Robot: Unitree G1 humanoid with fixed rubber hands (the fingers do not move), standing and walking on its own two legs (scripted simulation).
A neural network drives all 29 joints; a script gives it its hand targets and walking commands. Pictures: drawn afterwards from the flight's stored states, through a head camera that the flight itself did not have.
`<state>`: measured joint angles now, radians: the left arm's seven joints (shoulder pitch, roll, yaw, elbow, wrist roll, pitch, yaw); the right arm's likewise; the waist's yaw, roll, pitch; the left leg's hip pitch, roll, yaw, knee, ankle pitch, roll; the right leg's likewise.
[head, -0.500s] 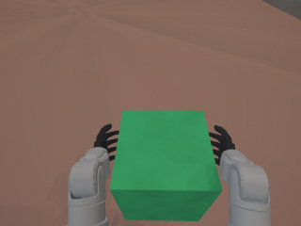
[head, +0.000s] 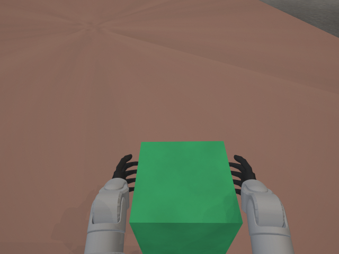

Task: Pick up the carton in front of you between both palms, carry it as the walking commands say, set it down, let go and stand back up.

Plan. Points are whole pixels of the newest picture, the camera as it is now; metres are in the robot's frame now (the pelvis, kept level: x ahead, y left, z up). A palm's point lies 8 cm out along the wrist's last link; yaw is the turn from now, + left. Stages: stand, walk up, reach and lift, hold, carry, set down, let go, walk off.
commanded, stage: carry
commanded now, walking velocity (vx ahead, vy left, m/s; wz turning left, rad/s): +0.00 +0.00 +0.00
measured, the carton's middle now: (182, 201) +0.27 +0.00 -0.04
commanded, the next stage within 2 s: none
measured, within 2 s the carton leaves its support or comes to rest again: neither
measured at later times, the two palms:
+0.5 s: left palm (119, 190) +0.26 +0.15 +0.04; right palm (248, 192) +0.26 -0.15 +0.04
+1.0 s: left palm (117, 174) +0.30 +0.16 +0.05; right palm (239, 173) +0.30 -0.13 +0.05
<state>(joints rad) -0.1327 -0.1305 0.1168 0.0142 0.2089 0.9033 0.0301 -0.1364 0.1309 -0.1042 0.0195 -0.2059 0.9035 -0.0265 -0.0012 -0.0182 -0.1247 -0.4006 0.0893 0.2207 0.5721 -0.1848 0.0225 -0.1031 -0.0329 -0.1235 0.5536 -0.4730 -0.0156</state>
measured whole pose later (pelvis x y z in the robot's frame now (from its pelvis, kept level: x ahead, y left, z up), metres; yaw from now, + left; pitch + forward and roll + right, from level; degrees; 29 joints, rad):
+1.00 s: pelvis +0.01 +0.01 +0.01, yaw +0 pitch +2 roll +1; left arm -0.21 -0.14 0.15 0.16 0.24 0.75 0.03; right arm -0.19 0.14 -0.18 0.16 -0.22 0.73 -0.01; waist 0.02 -0.04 -0.11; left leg -0.36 0.07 0.21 0.55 -0.29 0.00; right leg -0.03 -0.04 -0.12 0.41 -0.41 -0.01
